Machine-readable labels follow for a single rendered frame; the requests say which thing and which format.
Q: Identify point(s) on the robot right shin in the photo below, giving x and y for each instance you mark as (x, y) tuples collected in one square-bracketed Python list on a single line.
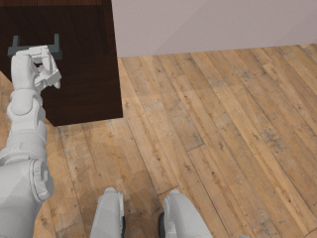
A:
[(169, 227)]

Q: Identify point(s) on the drawer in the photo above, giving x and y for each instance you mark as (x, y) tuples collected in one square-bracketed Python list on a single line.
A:
[(79, 23)]

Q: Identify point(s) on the robot left upper arm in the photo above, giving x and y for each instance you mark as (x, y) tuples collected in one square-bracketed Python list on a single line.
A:
[(24, 186)]

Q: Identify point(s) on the handle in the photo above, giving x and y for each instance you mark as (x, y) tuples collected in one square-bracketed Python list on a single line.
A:
[(54, 49)]

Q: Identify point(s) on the left robot hand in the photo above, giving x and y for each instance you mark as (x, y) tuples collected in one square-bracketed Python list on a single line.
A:
[(24, 71)]

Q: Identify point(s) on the robot left thigh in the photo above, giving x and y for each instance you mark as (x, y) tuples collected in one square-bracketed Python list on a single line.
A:
[(109, 211)]

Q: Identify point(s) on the robot left forearm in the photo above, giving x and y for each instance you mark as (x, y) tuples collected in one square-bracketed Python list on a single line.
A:
[(28, 135)]

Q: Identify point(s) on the cabinet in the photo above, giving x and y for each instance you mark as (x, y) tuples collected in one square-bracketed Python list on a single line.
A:
[(89, 88)]

